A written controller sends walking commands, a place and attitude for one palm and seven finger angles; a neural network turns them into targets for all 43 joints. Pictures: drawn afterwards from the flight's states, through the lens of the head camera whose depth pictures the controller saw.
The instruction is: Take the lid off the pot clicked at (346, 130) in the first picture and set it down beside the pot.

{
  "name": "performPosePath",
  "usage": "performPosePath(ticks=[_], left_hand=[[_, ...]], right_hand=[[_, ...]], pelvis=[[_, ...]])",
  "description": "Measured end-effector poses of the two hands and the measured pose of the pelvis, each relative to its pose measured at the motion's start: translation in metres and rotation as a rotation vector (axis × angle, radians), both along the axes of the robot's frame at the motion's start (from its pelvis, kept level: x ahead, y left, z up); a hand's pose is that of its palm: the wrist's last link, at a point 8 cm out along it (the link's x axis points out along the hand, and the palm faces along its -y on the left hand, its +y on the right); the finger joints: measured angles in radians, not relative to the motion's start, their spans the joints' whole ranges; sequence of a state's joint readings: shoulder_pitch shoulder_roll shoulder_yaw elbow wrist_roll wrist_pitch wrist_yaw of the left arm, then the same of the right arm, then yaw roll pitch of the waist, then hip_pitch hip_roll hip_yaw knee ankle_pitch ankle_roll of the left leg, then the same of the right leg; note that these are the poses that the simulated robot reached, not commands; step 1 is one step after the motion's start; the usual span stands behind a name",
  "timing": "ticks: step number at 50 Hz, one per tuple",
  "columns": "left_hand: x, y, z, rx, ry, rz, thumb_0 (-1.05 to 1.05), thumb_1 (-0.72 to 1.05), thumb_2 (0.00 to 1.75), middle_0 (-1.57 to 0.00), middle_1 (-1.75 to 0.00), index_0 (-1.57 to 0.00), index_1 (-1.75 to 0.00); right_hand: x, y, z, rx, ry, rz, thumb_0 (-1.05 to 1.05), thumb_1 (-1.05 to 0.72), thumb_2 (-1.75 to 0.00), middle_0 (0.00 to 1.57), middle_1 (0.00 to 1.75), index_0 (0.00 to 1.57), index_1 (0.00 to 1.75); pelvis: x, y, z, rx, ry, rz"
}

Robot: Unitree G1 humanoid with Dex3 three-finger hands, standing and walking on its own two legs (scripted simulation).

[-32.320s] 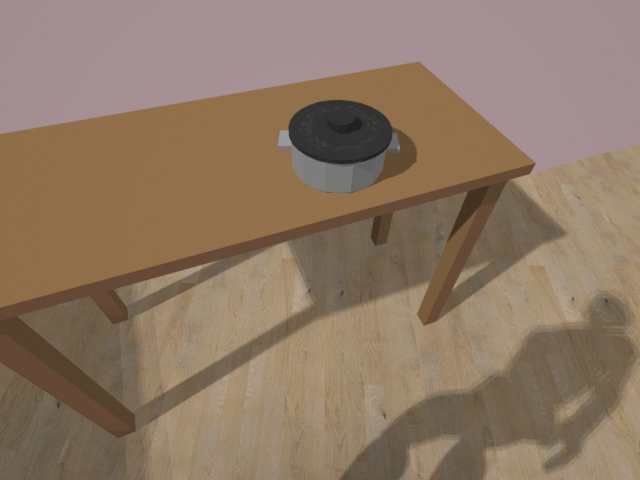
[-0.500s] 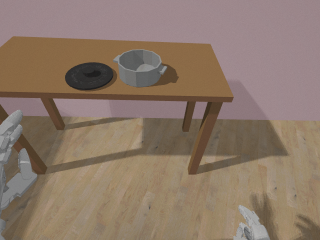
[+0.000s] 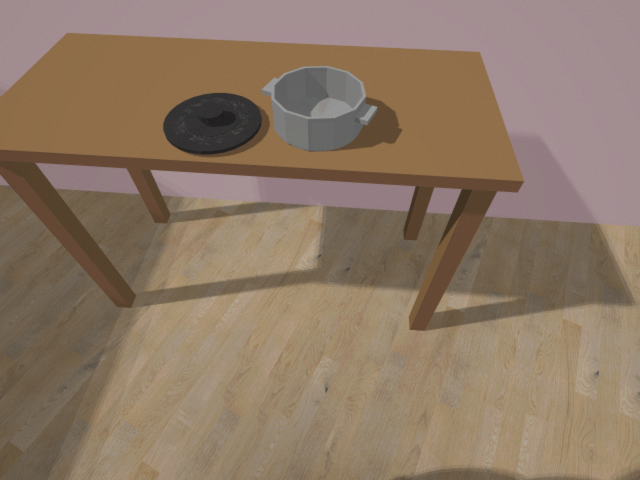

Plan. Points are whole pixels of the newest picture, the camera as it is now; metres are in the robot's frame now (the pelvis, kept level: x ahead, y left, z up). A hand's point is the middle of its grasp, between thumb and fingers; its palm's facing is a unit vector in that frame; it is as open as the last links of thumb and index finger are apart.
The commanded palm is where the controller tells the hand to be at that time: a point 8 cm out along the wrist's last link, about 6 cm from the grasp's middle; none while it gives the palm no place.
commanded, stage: stop stepping back and stand still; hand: left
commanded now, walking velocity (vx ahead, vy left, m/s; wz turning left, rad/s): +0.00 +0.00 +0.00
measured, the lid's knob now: (211, 113) +0.77 +0.27 +0.00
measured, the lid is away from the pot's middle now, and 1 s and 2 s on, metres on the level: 0.22 0.22 0.22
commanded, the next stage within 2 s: let the arm hang, fingers relaxed in 0.12 s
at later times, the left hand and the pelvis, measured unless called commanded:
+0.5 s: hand out of the picture +0.03 +0.18 -0.17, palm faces +0.01 -0.98 -0.21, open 7.3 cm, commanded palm none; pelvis +0.00 +0.01 +0.01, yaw -1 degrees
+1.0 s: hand out of the picture +0.00 +0.18 -0.17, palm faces +0.02 -0.98 -0.18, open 7.3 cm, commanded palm none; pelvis +0.00 +0.01 +0.01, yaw -2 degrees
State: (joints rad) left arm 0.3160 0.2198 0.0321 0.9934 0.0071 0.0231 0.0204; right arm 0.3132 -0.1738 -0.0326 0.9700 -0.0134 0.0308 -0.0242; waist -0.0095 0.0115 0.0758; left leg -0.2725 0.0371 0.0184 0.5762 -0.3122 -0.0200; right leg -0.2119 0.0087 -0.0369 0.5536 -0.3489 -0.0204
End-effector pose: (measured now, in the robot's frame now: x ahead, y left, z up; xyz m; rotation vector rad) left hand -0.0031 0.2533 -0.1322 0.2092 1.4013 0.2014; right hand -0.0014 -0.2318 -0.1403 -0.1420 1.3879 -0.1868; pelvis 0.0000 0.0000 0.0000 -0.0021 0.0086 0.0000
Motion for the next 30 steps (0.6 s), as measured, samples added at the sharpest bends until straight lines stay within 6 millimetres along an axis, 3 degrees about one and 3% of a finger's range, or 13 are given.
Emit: performPosePath(ticks=[5, 13, 21, 30], left_hand=[[-0.003, -0.004, 0.005, 0.013, 0.014, 0.004, 0.0, 0.93, 0.9, -0.2, -0.3, -0.2, -0.3], [0.021, -0.026, -0.002, -0.049, -0.045, -0.012, 0.01, 0.92, 0.9, -0.2, -0.3, -0.2, -0.3], [0.029, -0.022, -0.003, -0.053, -0.064, -0.018, 0.01, 0.94, 0.9, -0.2, -0.3, -0.2, -0.3], [0.019, -0.021, -0.002, -0.057, -0.033, -0.014, 0.01, 0.93, 0.9, -0.2, -0.3, -0.2, -0.3]], right_hand=[[-0.001, 0.007, -0.003, 0.029, 0.007, -0.021, 0.01, -0.91, -0.9, 0.2, 0.3, 0.2, 0.3], [0.0, 0.015, -0.002, 0.027, -0.009, -0.032, 0.01, -0.93, -0.9, 0.2, 0.3, 0.2, 0.3], [-0.007, 0.017, 0.002, 0.021, -0.002, -0.045, 0.01, -0.92, -0.9, 0.2, 0.3, 0.2, 0.3], [-0.018, 0.027, 0.0, 0.036, 0.029, -0.058, 0.01, -0.92, -0.9, 0.2, 0.3, 0.2, 0.3]], pelvis=[[0.002, 0.001, 0.004, -0.004, -0.009, -0.005], [0.0, 0.004, 0.007, -0.002, -0.021, -0.019], [-0.002, 0.005, 0.008, -0.003, -0.024, -0.021], [-0.002, 0.009, 0.009, -0.004, -0.022, -0.024]])
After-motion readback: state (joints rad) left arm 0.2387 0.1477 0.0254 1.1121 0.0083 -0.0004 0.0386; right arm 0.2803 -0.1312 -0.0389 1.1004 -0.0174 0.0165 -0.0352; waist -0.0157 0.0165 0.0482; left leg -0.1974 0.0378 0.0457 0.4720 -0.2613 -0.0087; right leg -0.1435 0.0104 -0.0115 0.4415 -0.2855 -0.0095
